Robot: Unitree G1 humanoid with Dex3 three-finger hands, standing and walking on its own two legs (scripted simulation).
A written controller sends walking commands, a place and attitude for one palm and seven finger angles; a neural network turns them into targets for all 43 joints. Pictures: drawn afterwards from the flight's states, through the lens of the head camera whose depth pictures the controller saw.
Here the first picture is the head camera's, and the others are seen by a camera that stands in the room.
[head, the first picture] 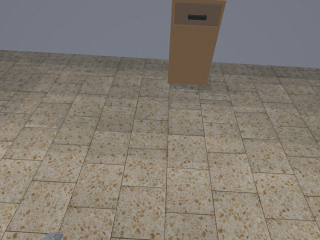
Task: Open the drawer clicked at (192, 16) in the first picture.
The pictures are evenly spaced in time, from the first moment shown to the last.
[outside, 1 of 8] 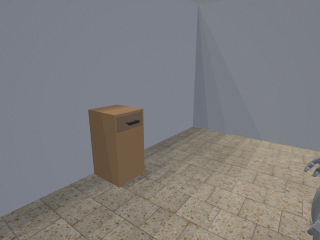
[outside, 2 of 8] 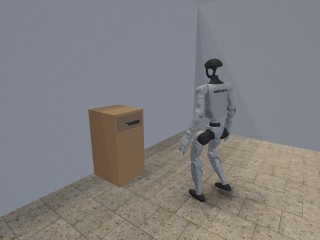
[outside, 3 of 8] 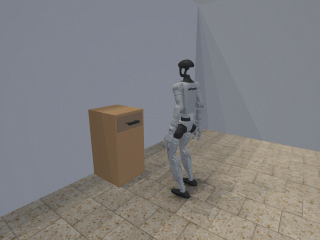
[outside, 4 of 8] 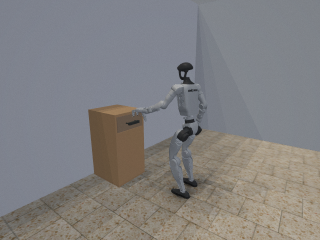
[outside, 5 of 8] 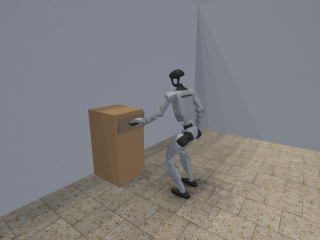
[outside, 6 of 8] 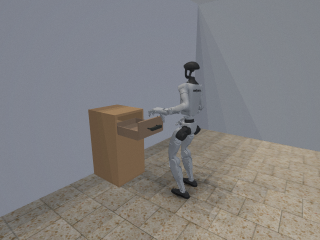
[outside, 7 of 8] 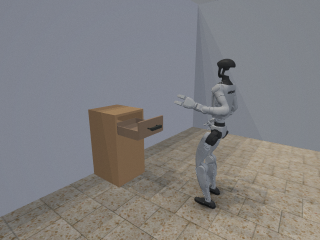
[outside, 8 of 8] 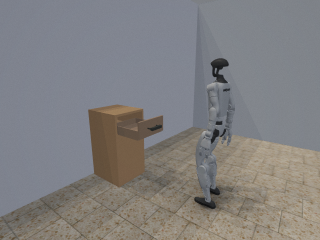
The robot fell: no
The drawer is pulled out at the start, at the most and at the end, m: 0.00 0.30 0.30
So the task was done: yes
